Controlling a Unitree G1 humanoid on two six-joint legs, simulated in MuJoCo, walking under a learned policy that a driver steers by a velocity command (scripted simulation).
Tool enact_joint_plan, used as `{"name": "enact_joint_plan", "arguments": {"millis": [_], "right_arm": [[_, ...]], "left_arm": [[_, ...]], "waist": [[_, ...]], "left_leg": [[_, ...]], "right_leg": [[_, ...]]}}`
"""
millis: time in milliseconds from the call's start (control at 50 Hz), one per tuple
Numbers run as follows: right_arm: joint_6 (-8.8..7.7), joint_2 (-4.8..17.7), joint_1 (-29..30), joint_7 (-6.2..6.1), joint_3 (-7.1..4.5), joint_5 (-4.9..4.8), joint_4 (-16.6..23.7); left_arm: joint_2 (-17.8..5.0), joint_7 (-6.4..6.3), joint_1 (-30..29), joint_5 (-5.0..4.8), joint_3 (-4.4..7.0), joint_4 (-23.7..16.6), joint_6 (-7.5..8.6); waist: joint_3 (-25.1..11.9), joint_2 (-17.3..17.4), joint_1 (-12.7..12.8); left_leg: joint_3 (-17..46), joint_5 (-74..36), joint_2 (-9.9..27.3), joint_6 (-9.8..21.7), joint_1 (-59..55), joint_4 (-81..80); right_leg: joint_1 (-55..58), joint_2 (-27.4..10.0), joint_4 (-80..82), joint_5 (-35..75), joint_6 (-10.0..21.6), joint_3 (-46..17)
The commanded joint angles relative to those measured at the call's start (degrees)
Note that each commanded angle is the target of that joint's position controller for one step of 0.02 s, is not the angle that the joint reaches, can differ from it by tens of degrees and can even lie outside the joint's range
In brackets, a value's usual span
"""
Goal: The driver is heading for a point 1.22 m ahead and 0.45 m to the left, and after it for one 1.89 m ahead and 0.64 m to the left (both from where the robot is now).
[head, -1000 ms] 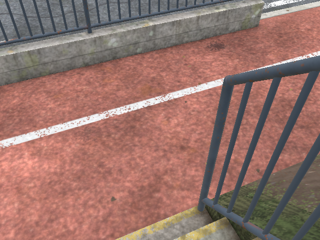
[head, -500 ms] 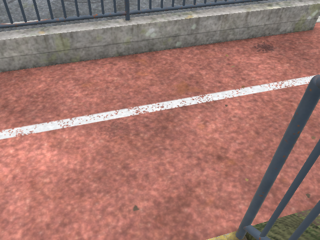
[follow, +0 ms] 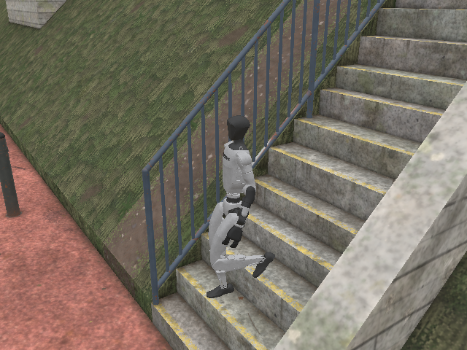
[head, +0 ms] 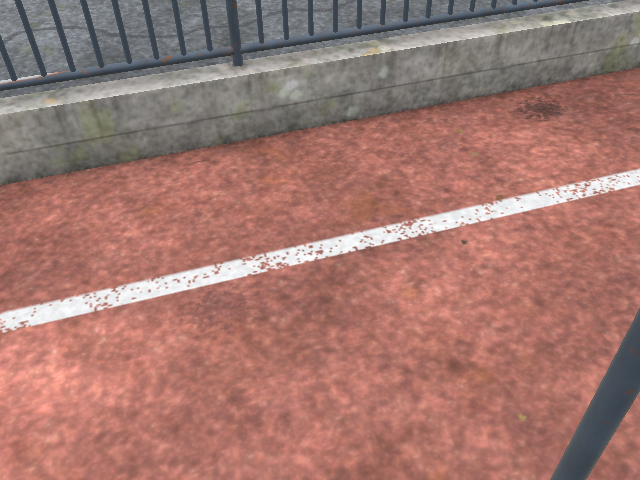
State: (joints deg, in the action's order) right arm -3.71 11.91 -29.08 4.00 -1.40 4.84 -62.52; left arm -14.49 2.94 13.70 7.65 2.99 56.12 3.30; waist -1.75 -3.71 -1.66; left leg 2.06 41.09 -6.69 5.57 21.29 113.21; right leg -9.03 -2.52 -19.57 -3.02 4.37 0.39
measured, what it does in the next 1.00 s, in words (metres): goes down, turning left: left foot 0.22 m lower, then right foot 0.20 m lower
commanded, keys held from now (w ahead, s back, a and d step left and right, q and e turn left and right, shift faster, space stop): w+q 1.00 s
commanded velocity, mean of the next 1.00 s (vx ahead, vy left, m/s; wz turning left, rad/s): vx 0.50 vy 0.00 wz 0.50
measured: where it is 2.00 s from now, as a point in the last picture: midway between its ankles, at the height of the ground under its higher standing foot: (189, 423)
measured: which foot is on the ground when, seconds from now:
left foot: up 0.00-0.40, down 0.42-0.74, up 0.76-1.00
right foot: down 0.00-0.42, up 0.44-0.72, down 0.74-1.00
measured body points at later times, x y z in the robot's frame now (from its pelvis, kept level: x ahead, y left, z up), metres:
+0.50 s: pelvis +0.28 +0.01 -0.26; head +0.27 +0.00 +0.19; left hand +0.20 +0.23 -0.40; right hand +0.33 -0.27 -0.40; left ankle +0.22 +0.10 -0.99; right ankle +0.18 -0.12 -0.68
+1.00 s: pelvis +0.58 +0.02 -0.46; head +0.58 +0.02 -0.01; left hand +0.41 +0.19 -0.61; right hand +0.86 -0.09 -0.55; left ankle +0.64 +0.22 -1.04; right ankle +0.59 -0.08 -1.18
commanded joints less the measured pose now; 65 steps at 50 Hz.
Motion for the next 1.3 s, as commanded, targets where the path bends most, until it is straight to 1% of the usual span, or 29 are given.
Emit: {"name": "enact_joint_plan", "arguments": {"millis": [20, 40, 80, 120, 160, 240, 340, 380, 420, 440, 460, 500, 520, 580, 620, 700, 720, 760, 800, 840, 880, 960, 1040, 1140, 1220, 1240, 1260, 1280, 1300], "right_arm": [[-2.44, 3.9, -2.9, 4.79, -0.62, -3.62, 7.7], [-2.85, 4.2, 3.2, 3.13, -0.92, -3.67, 9.6], [-1.56, 2.0, 6.9, 0.67, 0.57, 2.43, 7.5], [-0.46, 0.1, 2.2, 2.38, 0.81, 1.43, 5.3], [0.17, 1.9, 7.9, 3.85, 1.80, 3.88, 7.8], [-0.74, 6.4, 12.5, 1.90, 1.77, 2.41, 8.2], [-1.60, 9.6, 25.4, 2.18, 0.40, 0.93, 12.5], [-0.93, 7.9, 12.3, 0.92, -0.26, 2.95, 9.0], [-2.07, 13.9, -26.9, -1.06, -4.79, 2.42, -5.6], [-2.63, 12.9, -32.4, -1.69, -5.20, 2.12, -7.9], [-3.22, 17.7, -24.3, -1.63, -4.66, 1.06, -5.4], [-3.31, 10.2, -15.2, -1.33, -3.09, 1.20, -5.0], [-4.28, 0.5, 4.1, -1.15, 1.42, 1.39, 2.4], [-5.00, 2.9, 19.3, -0.54, 2.19, 1.31, 9.3], [-7.92, 6.2, 13.9, -2.56, 1.45, 1.38, 11.0], [-5.31, 15.0, 2.4, -1.66, 0.65, -1.63, 10.1], [-0.96, 6.4, 3.5, -6.56, -1.28, -8.81, 8.5], [-0.23, -0.6, -9.0, -5.81, -0.73, -7.71, 3.4], [-1.79, -2.5, -6.4, -5.24, 0.84, -10.43, 10.3], [0.57, -2.1, 16.3, -7.50, 0.68, -11.56, 18.7], [3.36, -1.5, 21.3, -7.76, 0.04, -10.00, 21.6], [2.66, 0.1, 20.8, -6.35, -1.72, -5.93, 24.3], [2.33, -1.3, 30.9, -3.46, -0.97, -6.76, 27.7], [1.59, -1.7, 41.0, -0.33, -0.60, -7.35, 31.4], [1.99, 5.1, 23.9, -1.01, -4.47, -6.54, 27.7], [2.24, 10.5, 12.0, -2.65, -6.52, -6.50, 24.3], [1.80, 17.7, 11.4, -3.33, -7.44, -6.02, 23.7], [2.62, 13.1, 1.3, -3.92, -6.15, -4.37, 21.7], [2.48, 10.1, 6.1, -4.35, -5.50, -4.08, 20.8]], "left_arm": [[-8.1, 3.77, 22.2, 3.11, 1.07, 8.6, 0.10], [-2.5, 3.66, 15.7, 1.15, -0.49, 6.5, 1.70], [9.5, 0.69, 5.3, 0.07, -5.44, 4.2, 3.85], [5.9, -0.87, 9.6, -0.81, -5.26, 6.1, 5.35], [4.3, -2.81, 17.3, -1.39, -5.69, 9.3, 7.70], [0.7, -2.42, 17.8, 0.26, -5.80, 8.6, 6.76], [0.8, -4.54, 29.2, -2.91, -5.09, 10.7, 5.23], [-0.8, -2.40, 19.2, -0.24, -4.94, 8.7, 3.89], [-9.1, 1.28, 3.7, -2.77, -1.35, 1.3, 3.52], [-12.8, 2.68, -2.7, -3.04, 0.89, -2.1, 3.14], [-5.1, 4.60, -0.9, -2.06, 0.00, -7.5, 3.44], [1.8, 4.64, -1.6, -4.54, -2.86, -13.0, 4.75], [2.5, 2.57, -2.8, -3.92, -2.58, -14.7, 4.57], [4.1, 0.92, 10.7, 0.12, -4.15, -6.4, 1.03], [0.5, 1.99, 10.4, -2.00, -4.28, -6.1, 1.51], [-8.6, 2.43, -6.4, -0.87, -2.39, -11.6, 0.47], [-6.4, -0.46, -3.4, -13.90, 0.35, -12.0, 0.25], [-8.4, -0.82, 19.1, -9.60, 0.51, -3.4, 0.55], [-15.3, -0.41, 26.2, -10.45, 4.48, 0.0, -1.20], [-7.4, -0.77, 19.9, -6.89, 2.17, 1.0, -2.23], [2.4, -2.52, 6.8, -6.82, -1.78, 0.5, -0.37], [-1.6, -5.05, -2.9, -4.31, -2.24, -3.0, 0.93], [-4.8, -7.49, 7.4, -8.53, -0.17, -0.2, 0.71], [-5.2, -6.09, 14.5, -7.87, 1.65, 0.2, -0.47], [-9.3, -5.18, 9.6, -8.87, 3.11, -2.9, -0.32], [-8.7, -4.84, 7.1, -8.08, 2.97, -4.6, 0.86], [-1.0, -3.30, 11.5, -8.01, 0.63, -7.2, 3.42], [-5.0, -1.61, 6.9, -9.50, 1.42, -7.3, 6.26], [-6.1, -1.89, 1.9, -11.10, 2.04, -8.6, 6.43]], "waist": [[-5.7, 1.2, 5.2], [4.7, 3.9, 3.9], [15.7, 5.7, -0.3], [7.3, -4.2, -4.6], [6.2, -0.5, 0.6], [6.4, 0.0, 0.8], [11.1, 2.7, 7.9], [11.3, -1.3, -0.4], [7.1, 17.7, -19.9], [6.2, 26.0, -21.4], [-5.9, 16.4, -11.3], [-2.3, -0.1, -6.5], [8.8, -1.9, 0.9], [11.5, 5.1, 10.8], [8.8, -3.1, 4.9], [12.5, 2.7, 1.3], [7.4, -3.4, 0.5], [-10.0, -8.9, 3.4], [-18.8, -16.5, 7.8], [-7.2, 1.8, 8.6], [6.6, 4.9, 1.0], [6.8, -1.3, -3.4], [4.3, 0.2, 2.0], [8.4, 1.7, 6.9], [-2.9, -3.0, -4.1], [-9.1, 1.6, -9.4], [-18.5, 19.6, -2.8], [-24.6, 11.9, -8.6], [-15.1, 10.3, -6.9]], "left_leg": [[9.5, -7.6, 2.4, 4.3, 45.6, 8.3], [10.0, -22.4, 5.1, 5.8, 51.8, -3.0], [12.3, -50.3, 16.7, 3.4, 36.4, -42.5], [1.2, -56.8, 12.6, 0.3, 9.3, -38.5], [6.5, -63.1, 14.9, -1.1, 24.5, -49.5], [1.4, -72.1, 10.8, -3.2, 11.1, -59.7], [-0.2, -55.5, 10.6, -3.7, 26.1, -70.5], [-0.6, -53.5, 12.1, -0.7, 4.5, -69.3], [-14.6, -52.7, 4.5, 2.6, -39.2, -90.3], [-5.5, -55.1, 10.1, 6.3, -49.1, -98.6], [11.1, -79.8, 18.1, 14.0, -63.3, -73.4], [17.6, -61.8, 24.6, 14.8, -56.1, -74.7], [23.3, -41.0, 27.5, 10.7, -28.8, -78.4], [5.0, -17.0, 10.3, 9.3, 42.8, -79.7], [-0.4, -6.3, 3.2, 3.9, 45.4, -68.6], [19.8, -10.7, 11.7, 4.6, 13.7, -56.7], [23.9, -20.3, 9.1, 3.8, 0.3, -44.4], [12.4, 12.6, -1.1, -0.6, 18.7, -2.1], [6.4, 5.9, 3.0, -4.3, 52.9, 23.2], [1.0, -13.1, 8.2, -3.3, 58.4, 14.9], [7.1, -22.2, 11.7, -2.2, 54.5, 3.9], [3.9, -44.7, 9.8, -5.7, 25.0, -36.6], [2.3, -50.8, 9.7, -5.1, 27.9, -59.9], [-3.7, -36.0, 8.5, -0.8, 31.5, -69.6], [-10.3, -32.8, -0.4, 4.4, -6.9, -78.0], [3.2, -44.5, 6.9, 8.3, -30.2, -79.3], [39.3, -45.4, 26.0, 21.2, -47.2, -87.4], [43.6, -35.0, 26.9, 20.7, -50.0, -94.0], [34.2, -37.9, 25.2, 18.2, -43.4, -93.5]], "right_leg": [[33.3, -18.0, -17.7, 37.1, 14.9, -9.7], [15.9, -16.4, -9.1, 1.5, 12.9, -12.8], [-21.0, -16.8, -4.8, -0.2, 13.5, -12.8], [-36.6, -5.9, -11.6, 3.7, 7.6, -2.7], [-21.8, -8.9, -17.1, 0.5, 6.2, -7.2], [-27.2, -8.0, -26.9, -11.5, 4.5, -6.5], [-2.3, -11.3, -38.9, 2.5, 1.7, -13.2], [-17.4, -16.0, -44.4, -0.2, 5.1, -15.9], [-36.3, 1.6, -86.9, -5.7, -3.6, 5.2], [-47.6, 5.9, -106.4, -44.0, -5.5, 7.2], [-59.0, 5.7, -107.1, -46.0, -4.4, -0.3], [-75.3, -0.2, -94.3, -38.7, -2.7, -5.7], [-71.1, -6.0, -66.1, -18.9, -1.9, -14.9], [-6.6, -5.4, -49.5, 20.3, -0.8, -2.2], [4.1, -5.0, -30.9, 51.2, -5.4, -1.8], [-1.5, -3.4, -3.2, 22.8, -4.2, -1.0], [-8.4, -7.3, 10.1, 24.4, -2.6, -9.6], [25.8, -14.4, -13.0, 60.4, 0.8, -7.3], [43.6, -24.1, -21.4, 29.0, 6.9, -20.2], [21.8, -26.1, 0.8, -23.4, 10.1, -32.2], [-0.4, -25.1, -1.3, -17.0, 6.2, -29.4], [-25.1, -12.6, 4.7, -3.3, 2.0, -3.2], [-2.4, -14.2, 3.3, 8.6, 2.4, 0.4], [13.6, -16.3, -0.1, 15.9, 2.2, 3.3], [3.2, -12.9, -24.8, 52.4, 0.3, 11.0], [-16.2, -10.1, -44.9, 31.7, -2.7, 10.9], [-37.2, 2.0, -70.2, -27.5, -5.4, 3.8], [-42.7, 1.7, -71.7, -25.6, -3.8, -8.0], [-47.8, -0.4, -69.4, -22.7, -3.0, -6.6]]}}
Keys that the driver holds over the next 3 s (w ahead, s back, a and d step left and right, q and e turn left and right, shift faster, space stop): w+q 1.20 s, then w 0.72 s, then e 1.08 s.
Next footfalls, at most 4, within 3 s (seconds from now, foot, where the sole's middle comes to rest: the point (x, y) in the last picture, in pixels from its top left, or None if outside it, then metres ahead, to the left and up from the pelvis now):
0.42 left None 0.27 0.11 -1.02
0.74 right None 0.62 -0.06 -1.22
1.24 left None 0.76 0.28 -1.22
1.70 right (227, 400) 1.10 0.32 -1.22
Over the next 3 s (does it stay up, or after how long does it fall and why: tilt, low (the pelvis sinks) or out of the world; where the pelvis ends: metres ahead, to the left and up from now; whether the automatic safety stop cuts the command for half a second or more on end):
stays up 1.08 0.44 -0.44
